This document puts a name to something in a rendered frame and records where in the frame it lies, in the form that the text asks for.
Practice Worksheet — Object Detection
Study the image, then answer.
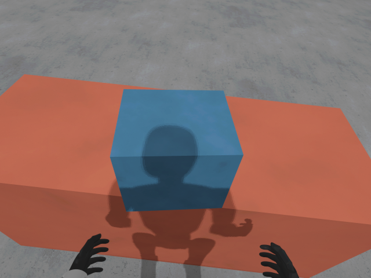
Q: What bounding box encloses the robot right hand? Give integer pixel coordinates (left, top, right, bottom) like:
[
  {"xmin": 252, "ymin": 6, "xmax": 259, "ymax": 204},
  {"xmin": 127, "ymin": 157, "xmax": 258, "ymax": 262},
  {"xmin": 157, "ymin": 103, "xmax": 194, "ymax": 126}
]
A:
[{"xmin": 259, "ymin": 242, "xmax": 299, "ymax": 278}]

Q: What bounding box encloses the pedestal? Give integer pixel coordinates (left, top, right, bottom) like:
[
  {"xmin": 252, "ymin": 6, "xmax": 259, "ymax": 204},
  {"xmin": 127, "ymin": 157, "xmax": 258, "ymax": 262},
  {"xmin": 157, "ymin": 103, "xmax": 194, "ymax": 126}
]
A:
[{"xmin": 0, "ymin": 74, "xmax": 371, "ymax": 278}]

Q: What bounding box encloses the robot left hand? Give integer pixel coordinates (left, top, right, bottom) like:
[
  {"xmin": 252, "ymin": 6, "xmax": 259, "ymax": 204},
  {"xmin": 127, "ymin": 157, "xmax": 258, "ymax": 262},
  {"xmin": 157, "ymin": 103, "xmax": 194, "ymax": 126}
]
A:
[{"xmin": 70, "ymin": 233, "xmax": 109, "ymax": 275}]

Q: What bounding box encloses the carton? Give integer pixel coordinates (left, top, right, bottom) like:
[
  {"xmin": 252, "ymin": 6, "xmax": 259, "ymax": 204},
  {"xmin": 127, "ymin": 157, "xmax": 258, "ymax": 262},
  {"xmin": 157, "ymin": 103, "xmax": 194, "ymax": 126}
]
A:
[{"xmin": 110, "ymin": 89, "xmax": 243, "ymax": 212}]

